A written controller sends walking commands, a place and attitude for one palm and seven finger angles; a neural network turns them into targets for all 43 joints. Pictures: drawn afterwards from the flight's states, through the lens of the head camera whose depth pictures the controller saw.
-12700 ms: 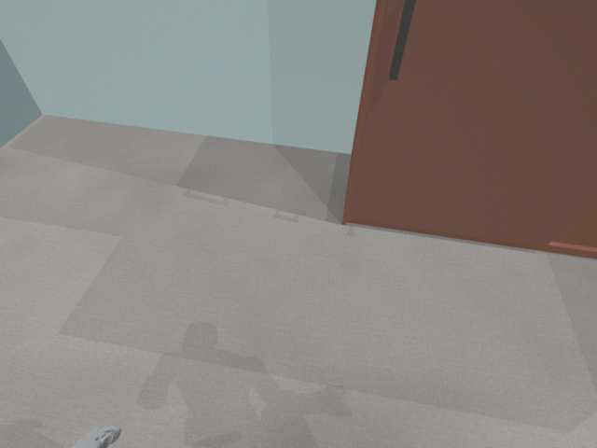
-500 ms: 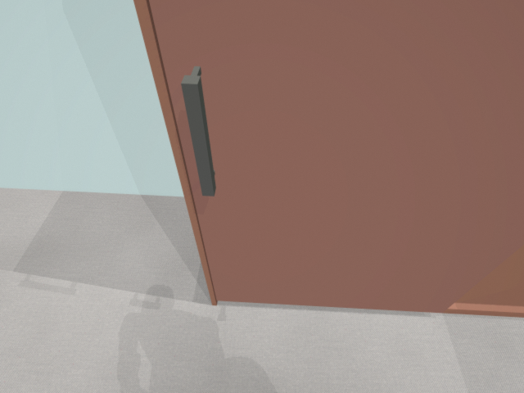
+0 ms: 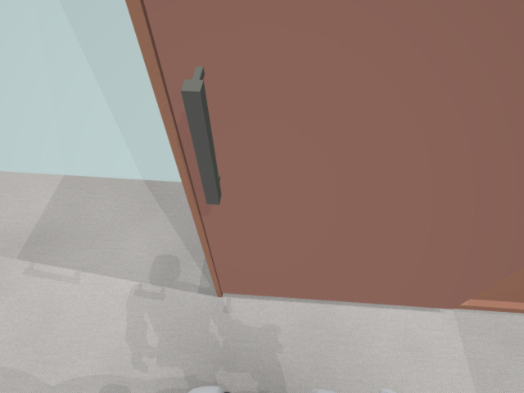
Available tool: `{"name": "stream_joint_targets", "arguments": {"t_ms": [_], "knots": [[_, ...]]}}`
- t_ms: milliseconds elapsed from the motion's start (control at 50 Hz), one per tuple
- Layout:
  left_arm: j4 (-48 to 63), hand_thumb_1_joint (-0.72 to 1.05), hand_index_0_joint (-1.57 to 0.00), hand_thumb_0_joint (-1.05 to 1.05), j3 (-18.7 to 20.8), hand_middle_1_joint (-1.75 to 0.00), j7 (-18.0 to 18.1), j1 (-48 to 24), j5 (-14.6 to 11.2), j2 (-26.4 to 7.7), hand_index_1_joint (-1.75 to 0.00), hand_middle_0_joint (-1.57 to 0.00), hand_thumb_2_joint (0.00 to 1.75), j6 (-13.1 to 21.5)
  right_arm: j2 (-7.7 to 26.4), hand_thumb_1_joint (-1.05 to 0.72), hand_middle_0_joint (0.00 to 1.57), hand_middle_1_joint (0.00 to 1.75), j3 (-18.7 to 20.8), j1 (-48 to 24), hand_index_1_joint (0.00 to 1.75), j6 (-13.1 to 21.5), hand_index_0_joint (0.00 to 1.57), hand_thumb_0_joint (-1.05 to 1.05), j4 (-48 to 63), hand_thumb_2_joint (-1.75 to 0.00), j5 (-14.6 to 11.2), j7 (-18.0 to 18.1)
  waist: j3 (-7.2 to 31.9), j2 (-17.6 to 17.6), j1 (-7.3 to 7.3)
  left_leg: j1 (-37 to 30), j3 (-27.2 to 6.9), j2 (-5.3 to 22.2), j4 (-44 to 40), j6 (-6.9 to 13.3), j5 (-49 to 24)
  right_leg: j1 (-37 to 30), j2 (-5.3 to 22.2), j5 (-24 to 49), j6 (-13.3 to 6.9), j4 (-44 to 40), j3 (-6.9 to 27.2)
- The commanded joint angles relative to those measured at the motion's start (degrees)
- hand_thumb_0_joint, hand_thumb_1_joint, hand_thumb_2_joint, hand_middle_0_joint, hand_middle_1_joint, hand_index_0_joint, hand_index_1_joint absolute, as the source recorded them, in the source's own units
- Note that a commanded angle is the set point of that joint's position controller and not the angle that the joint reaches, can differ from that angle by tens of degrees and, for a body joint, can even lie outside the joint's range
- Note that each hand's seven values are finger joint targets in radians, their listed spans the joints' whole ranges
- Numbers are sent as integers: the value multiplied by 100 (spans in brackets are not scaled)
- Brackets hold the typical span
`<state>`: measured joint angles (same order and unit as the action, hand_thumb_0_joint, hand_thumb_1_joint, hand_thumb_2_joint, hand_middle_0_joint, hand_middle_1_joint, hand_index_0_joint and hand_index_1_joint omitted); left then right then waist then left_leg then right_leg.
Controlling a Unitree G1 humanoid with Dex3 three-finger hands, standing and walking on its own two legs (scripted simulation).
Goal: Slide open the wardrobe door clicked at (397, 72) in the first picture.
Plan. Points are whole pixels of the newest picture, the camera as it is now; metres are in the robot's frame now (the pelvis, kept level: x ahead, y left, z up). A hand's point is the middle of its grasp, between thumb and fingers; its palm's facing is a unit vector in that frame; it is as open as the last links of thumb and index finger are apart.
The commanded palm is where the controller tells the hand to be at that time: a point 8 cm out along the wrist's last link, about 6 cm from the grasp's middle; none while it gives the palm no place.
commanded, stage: come to a stop and stand still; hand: left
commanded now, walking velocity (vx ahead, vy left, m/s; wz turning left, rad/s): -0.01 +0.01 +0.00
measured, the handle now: (207, 144) +0.46 +0.13 +0.10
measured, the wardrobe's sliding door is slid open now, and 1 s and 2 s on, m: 0.00 0.00 0.00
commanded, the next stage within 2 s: look again from close up in 1.50 s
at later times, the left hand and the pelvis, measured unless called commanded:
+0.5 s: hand out of the picture -0.02 +0.12 -0.17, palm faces +0.07 -0.98 -0.19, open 7.2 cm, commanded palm none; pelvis -0.05 -0.06 +0.00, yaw +1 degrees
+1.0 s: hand out of the picture -0.11 +0.09 -0.17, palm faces +0.08 -0.99 -0.14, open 7.4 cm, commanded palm none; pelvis -0.07 -0.06 +0.00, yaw +1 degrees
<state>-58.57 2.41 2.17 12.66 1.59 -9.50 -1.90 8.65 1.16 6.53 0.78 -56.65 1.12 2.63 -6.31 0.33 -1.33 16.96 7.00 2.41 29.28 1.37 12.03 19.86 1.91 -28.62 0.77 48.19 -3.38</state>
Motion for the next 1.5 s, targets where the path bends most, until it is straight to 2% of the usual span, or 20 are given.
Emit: {"name": "stream_joint_targets", "arguments": {"t_ms": [0, 40, 80, 100, 120, 180, 280, 360, 400, 440, 660, 920, 940, 960, 980, 1060, 1120, 1180, 1340, 1480], "knots": [[240, 90, -20, 0, 65, -30, -34, 848, -12, -130, -30, -20, 90, 30, 1064, -90, 20, 30, 370, 538, 30, -83, 20, 0, 196, -90, 54, 19, 1139, -835, 43, -766, -1117, 1481, -510, 849, -3229, -322, 62, 611, -58, -789, 77], [236, 90, -20, 0, 94, -30, -35, 993, 26, -236, -30, -20, 90, 104, 910, -90, 20, 30, 390, 443, 30, -126, 20, 0, 255, -90, 22, -47, 1148, -407, -82, -262, -833, 1041, -124, 455, -1623, -986, 88, 1755, -5, -1966, 21], [387, 90, -20, 0, 134, -30, 4, 706, 106, -892, -30, -20, 90, 233, 202, -90, 20, 30, 262, 622, 30, -186, 20, 0, 377, -90, -41, -126, 760, 1733, 81, 613, -212, -59, 872, -139, 1295, -899, 1481, 3375, -466, -2798, 1583], [470, 90, -20, 0, 107, -30, -15, 644, 64, -971, -30, -20, 90, 230, 256, -90, 20, 30, 271, 456, 30, -253, 20, 0, 424, -90, -38, -140, 663, 1514, -71, 554, -485, -154, 1521, -154, 1970, -424, 1878, 3472, -918, -2980, 1655], [541, 90, -20, 0, 88, -30, -21, 434, 66, -906, -30, -20, 90, 225, 249, -90, 20, 30, 287, 384, 30, -323, 20, 0, 378, -90, -29, -159, 585, 1353, -6, 440, -655, -115, 2069, -148, 1928, -25, 1674, 2702, -1065, -3108, 1532], [623, 90, -20, 0, 68, -30, 1, -1, 30, -707, -30, -20, 90, 249, 252, -90, 20, 30, 246, 671, 30, -297, 20, 0, 114, -90, -14, -178, 375, 1031, 193, 558, -614, -63, 2529, -186, 1298, -129, 1232, 2556, -1042, -3095, 1156], [440, 90, -20, 0, 87, -30, -10, 448, 15, -763, -30, -20, 90, 299, 129, -90, 20, 30, 142, 681, 30, -180, 20, 0, -9, -90, -49, -154, 575, 502, -29, 259, -415, -79, 1017, -278, 1328, -938, 1176, 3151, -1166, -2920, 1190], [320, 90, -20, 0, 39, -30, -17, 269, -109, -652, -30, -20, 90, 286, 154, -90, 20, 30, 43, 1425, 30, -68, 20, 0, -381, -90, -53, -75, 752, 75, 191, -1031, -623, 91, -819, -146, 97, -599, 785, 2278, -679, -2744, 1012], [251, 90, -20, 0, -14, -30, -38, 309, -130, -416, -30, -20, 90, 288, 385, -90, 20, 30, 28, 1343, 30, 0, 20, 0, -400, -90, -8, -45, 726, -481, 26, -730, -1090, 626, -901, 52, -633, -860, 382, 2232, -318, -2701, 693], [53, 90, -20, 0, -37, -30, -43, 288, -115, -443, -30, -20, 90, 238, 305, -90, 20, 30, -22, 996, 30, -7, 20, 0, -445, -90, -10, -56, 397, -1101, -72, -14, -1211, 615, -1279, 91, 165, -1253, 362, 1751, -213, -2767, 533], [-315, 90, -20, 0, -79, -30, -51, 660, -84, -368, -30, -20, 90, 252, 129, -90, 20, 30, -75, 1945, 30, -111, 20, 0, -675, -90, 14, -79, -69, 397, 143, -200, -767, 104, -1022, 25, 915, -444, 506, -93, -248, -3705, 901], [-477, 90, -20, 0, -90, -30, -33, 1026, -80, -179, -30, -20, 90, 285, -78, -90, 20, 30, -132, 2245, 30, -46, 20, 0, -751, -90, 18, -55, -71, -56, 85, 193, -839, 133, -1057, 38, 996, -503, 474, 134, -308, -3461, 842], [-502, 90, -20, 0, -148, -30, 201, 1278, -22, -409, -30, -20, 90, 369, 438, -90, 20, 30, 23, 1459, 30, 4, 20, 0, -470, -90, 2, -126, -338, -504, -49, 217, -159, 79, -6, -276, 1047, -338, 628, 1554, 245, -3517, 1031], [-271, 90, -20, 0, -53, -30, 129, 993, -38, -734, -30, -20, 90, 383, 39, -90, 20, 30, -11, 2008, 30, -84, 20, 0, -311, -90, -8, -118, 530, -332, 357, -95, -439, -198, 585, -178, 1205, -326, 1045, 198, -207, -3709, 1612], [-167, 90, -20, 0, -31, -30, 82, 786, -40, -723, -30, -20, 90, 432, -46, -90, 20, 30, -62, 2068, 30, -84, 20, 0, -347, -90, 35, -135, 601, -456, 334, -217, -515, -80, 790, -130, 1122, -126, 1293, -177, -592, -3779, 1724], [-143, 90, -20, 0, -11, -30, 61, 560, -53, -467, -30, -20, 90, 414, -54, -90, 20, 30, -58, 2488, 30, -46, 20, 0, -358, -90, 20, -153, 466, 462, 451, -623, -463, -106, 211, -52, 631, 532, 925, -469, -729, -3477, 1083], [-102, 90, -20, 0, -27, -30, 35, 530, -59, -339, -30, -20, 90, 314, 74, -90, 20, 30, -62, 2395, 30, -4, 20, 0, -283, -90, 60, -147, -88, -194, 352, -86, -902, 83, -548, 23, 1058, 684, 600, -429, -583, -2914, 817], [-80, 90, -20, 0, -70, -30, -8, 809, -33, -216, -30, -20, 90, 264, 390, -90, 20, 30, -25, 1887, 30, 80, 20, 0, -67, -90, 77, -108, -385, -896, 18, 1291, -1792, 614, -1815, 262, 2132, -502, 82, 999, -356, -1926, 202], [17, 90, -20, 0, -96, -30, -44, 786, -50, -270, -30, -20, 90, 320, 565, -90, 20, 30, -25, 1731, 30, 107, 20, 0, -38, -90, 38, -116, -271, 210, 45, 1011, -1533, 378, -1690, 219, 1838, -775, 261, 1138, -347, -2330, 539], [19, 90, -20, 0, -114, -30, -32, 767, -74, -335, -30, -20, 90, 392, 529, -90, 20, 30, -80, 1659, 30, 142, 20, 0, -147, -90, 16, -121, 158, 148, 167, 150, -1225, 246, -1358, 169, 884, -603, 433, 1235, -395, -2621, 757]]}}
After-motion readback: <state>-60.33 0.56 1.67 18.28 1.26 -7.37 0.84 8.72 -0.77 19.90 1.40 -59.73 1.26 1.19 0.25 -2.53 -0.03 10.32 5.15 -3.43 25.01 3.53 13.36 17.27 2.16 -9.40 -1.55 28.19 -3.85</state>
